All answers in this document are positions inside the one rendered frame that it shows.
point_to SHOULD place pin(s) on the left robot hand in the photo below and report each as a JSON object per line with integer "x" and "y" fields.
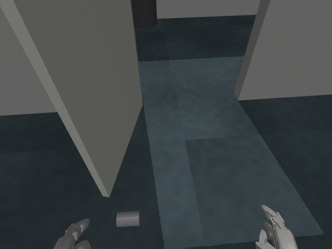
{"x": 72, "y": 233}

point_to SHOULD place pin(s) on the right robot hand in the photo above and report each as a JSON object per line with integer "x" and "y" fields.
{"x": 282, "y": 238}

